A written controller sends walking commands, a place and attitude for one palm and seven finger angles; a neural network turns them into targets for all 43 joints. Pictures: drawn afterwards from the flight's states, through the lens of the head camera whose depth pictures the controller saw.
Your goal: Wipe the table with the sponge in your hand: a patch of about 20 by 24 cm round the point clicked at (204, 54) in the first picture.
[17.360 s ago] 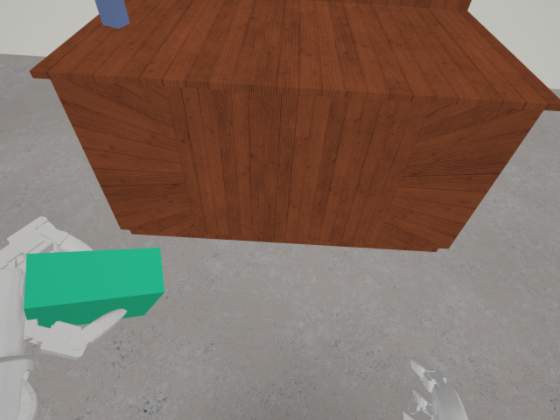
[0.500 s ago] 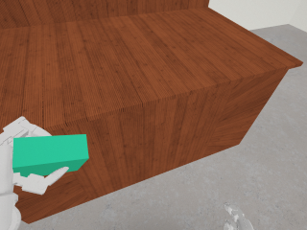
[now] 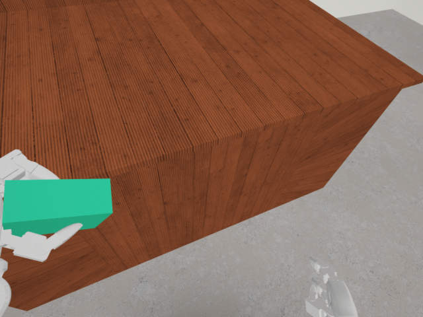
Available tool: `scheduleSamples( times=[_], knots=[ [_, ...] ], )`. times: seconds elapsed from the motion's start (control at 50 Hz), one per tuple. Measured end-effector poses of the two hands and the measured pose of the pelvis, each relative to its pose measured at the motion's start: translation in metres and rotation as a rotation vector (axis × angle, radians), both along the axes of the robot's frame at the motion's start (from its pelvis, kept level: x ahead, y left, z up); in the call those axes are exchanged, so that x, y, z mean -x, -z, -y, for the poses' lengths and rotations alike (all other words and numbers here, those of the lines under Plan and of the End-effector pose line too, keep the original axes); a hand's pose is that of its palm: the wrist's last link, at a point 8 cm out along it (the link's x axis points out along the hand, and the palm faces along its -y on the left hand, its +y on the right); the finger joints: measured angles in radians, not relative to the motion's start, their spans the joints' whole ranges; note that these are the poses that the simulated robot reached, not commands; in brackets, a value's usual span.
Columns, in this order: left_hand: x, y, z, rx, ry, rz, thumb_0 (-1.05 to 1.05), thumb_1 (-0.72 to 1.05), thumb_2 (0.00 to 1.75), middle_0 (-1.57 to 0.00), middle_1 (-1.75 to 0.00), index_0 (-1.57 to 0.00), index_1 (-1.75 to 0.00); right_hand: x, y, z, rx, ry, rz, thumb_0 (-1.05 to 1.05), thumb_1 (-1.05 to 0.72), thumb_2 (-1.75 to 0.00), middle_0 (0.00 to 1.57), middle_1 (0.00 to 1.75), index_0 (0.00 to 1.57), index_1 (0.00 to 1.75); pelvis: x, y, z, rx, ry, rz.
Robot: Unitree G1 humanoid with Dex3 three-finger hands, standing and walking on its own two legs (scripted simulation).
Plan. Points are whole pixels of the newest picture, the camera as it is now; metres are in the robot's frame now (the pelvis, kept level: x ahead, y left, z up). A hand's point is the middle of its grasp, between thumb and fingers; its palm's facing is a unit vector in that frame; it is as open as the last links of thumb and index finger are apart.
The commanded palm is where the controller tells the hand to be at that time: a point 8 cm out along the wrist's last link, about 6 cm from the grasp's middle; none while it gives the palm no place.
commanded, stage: shuffle to correct the standing spot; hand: left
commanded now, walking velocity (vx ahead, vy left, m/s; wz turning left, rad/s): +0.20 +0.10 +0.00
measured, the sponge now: (73, 207) +0.24 +0.22 +0.12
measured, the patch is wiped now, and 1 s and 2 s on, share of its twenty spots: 0.00 0.00 0.00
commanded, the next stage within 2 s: come to a stop and stand still in 1.06 s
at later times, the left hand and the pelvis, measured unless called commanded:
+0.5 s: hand (37, 178) +0.26 +0.26 +0.17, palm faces +0.42 -0.84 -0.34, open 9.4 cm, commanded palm +0.19 +0.31 +0.18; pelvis +0.05 +0.02 -0.02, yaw +2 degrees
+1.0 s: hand (29, 147) +0.31 +0.30 +0.17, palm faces +0.41 -0.81 -0.41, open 9.4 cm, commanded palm +0.26 +0.34 +0.18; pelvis +0.11 +0.05 -0.01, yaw +1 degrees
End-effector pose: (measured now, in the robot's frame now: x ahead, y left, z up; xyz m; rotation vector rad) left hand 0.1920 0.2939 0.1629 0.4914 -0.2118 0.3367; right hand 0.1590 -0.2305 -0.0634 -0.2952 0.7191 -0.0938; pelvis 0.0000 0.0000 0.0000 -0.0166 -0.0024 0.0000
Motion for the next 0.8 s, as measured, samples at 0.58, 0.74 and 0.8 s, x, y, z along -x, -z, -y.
scheduleSamples(
  times=[0.58, 0.74, 0.8],
  knots=[
    [-0.032, -0.014, -0.023, -0.028, 0.03, 0.191, -0.01, -0.43, 1.0, -0.82, -1.35, -0.83, -1.34, -0.057, 0.027, -0.033, -0.027, 0.039, -0.011, 0.01, -0.91, -0.9, 0.2, 0.3, 0.21, 0.3, -0.055, 0.027, -0.037, -0.002, 0.001, 0.042],
    [-0.069, -0.029, -0.036, -0.03, -0.006, 0.118, -0.01, -0.43, 1.0, -0.81, -1.35, -0.82, -1.34, -0.062, 0.019, -0.054, -0.102, 0.049, -0.009, 0.01, -0.91, -0.9, 0.2, 0.29, 0.2, 0.3, -0.077, 0.005, -0.046, -0.003, -0.008, 0.04],
    [-0.078, -0.026, -0.03, -0.049, 0.014, 0.086, -0.01, -0.43, 1.0, -0.81, -1.35, -0.82, -1.34, -0.071, 0.025, -0.056, -0.115, 0.041, 0.001, 0.01, -0.91, -0.9, 0.2, 0.3, 0.2, 0.3, -0.087, 0.009, -0.046, -0.006, -0.014, 0.036]
  ],
)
